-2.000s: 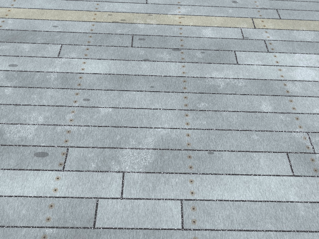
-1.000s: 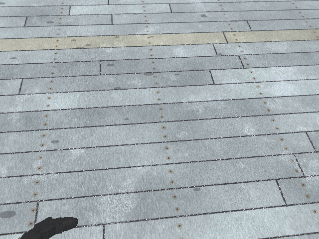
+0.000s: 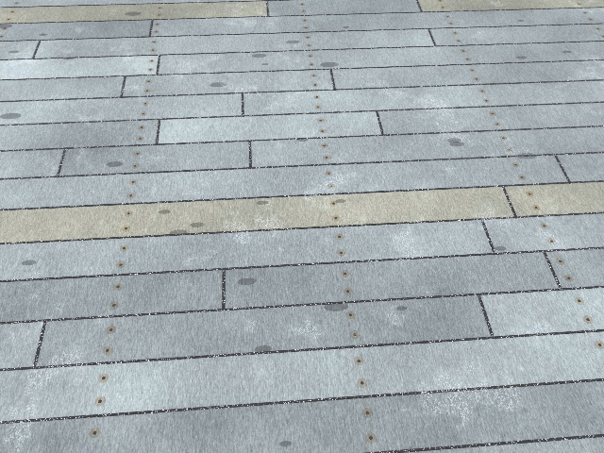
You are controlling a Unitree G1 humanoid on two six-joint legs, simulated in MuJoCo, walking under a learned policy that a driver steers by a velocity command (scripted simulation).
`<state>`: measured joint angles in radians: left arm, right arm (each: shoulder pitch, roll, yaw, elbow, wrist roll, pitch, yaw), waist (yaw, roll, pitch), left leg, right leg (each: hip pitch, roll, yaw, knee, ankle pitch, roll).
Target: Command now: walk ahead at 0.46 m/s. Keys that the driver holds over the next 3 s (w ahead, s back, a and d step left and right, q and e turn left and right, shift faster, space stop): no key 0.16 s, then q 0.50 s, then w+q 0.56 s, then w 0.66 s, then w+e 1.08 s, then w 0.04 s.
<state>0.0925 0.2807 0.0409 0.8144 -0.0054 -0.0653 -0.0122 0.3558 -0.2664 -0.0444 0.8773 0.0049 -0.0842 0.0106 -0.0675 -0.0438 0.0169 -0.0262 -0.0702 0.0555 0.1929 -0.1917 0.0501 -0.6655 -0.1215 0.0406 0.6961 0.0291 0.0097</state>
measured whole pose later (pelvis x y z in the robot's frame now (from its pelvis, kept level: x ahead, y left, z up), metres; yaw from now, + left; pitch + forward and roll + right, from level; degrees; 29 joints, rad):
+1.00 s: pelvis +0.24 +0.01 +0.00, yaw +25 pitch +2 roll -2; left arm 0.03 0.32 0.09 0.89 -0.01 -0.07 -0.02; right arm 0.33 -0.28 -0.08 0.78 0.02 -0.04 -0.03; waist -0.04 -0.02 0.00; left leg -0.13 -0.03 -0.13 0.33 -0.23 0.03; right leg -0.48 -0.02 0.07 0.58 -0.14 0.04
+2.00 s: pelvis +0.65 +0.29 +0.00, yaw +37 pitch +1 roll +2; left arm 0.06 0.28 0.03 0.83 -0.01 -0.07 -0.04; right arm 0.35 -0.29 -0.07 0.82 0.00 -0.08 0.01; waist -0.07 -0.05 0.02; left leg 0.03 -0.06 0.07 0.19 -0.25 0.04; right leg -0.65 -0.10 0.02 0.61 0.09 0.00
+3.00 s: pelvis +1.17 +0.53 -0.01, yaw +3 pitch +1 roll +2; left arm 0.13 0.30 0.07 0.64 -0.02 -0.02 -0.03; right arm 0.32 -0.29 -0.07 0.83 0.00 -0.09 0.00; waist -0.09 -0.04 0.05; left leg 0.02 -0.01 0.18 0.24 -0.28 0.00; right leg -0.68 -0.10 0.04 0.75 -0.02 0.00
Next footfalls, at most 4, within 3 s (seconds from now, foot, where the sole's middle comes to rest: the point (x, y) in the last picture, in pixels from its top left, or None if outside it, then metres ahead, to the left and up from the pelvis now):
0.16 right None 0.27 -0.14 -0.78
0.66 left None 0.20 0.10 -0.78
1.12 right None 0.45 -0.06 -0.78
1.58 left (138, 437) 0.55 0.34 -0.78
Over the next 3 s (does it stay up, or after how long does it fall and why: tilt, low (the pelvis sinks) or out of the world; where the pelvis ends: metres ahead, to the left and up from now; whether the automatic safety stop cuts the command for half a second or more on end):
stays up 1.17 0.53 -0.01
